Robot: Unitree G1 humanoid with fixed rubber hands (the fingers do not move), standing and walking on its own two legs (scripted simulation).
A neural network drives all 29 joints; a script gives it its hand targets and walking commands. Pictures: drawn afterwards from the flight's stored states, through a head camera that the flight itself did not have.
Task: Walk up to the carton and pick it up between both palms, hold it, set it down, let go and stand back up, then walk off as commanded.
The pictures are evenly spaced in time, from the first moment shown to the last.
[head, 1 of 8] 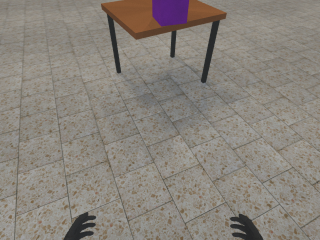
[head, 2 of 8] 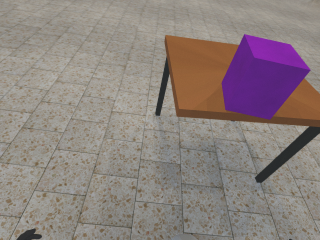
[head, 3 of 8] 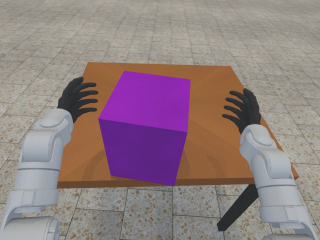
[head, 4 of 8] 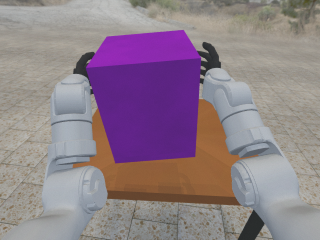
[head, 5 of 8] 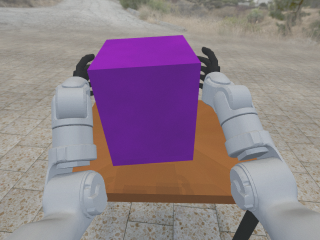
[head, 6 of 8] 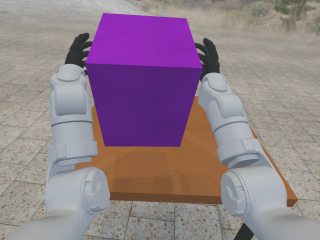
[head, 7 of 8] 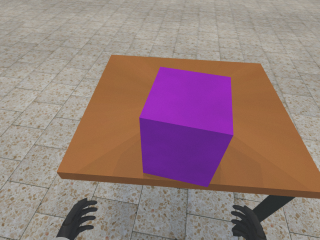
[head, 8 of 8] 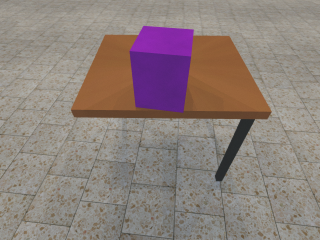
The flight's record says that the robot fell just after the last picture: no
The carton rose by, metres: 0.24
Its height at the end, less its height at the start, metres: +0.00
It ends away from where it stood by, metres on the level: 0.05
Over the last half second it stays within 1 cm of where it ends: yes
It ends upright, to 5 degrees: yes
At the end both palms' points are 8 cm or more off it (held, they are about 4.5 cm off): yes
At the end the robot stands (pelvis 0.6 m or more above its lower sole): yes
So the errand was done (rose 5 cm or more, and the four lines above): yes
